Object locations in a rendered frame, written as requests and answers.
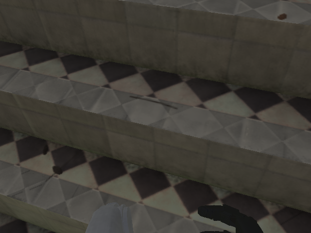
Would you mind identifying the right robot hand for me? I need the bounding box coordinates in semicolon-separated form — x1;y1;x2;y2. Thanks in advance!
197;204;263;233

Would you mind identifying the left robot thigh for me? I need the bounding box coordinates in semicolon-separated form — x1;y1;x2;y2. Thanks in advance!
86;203;134;233

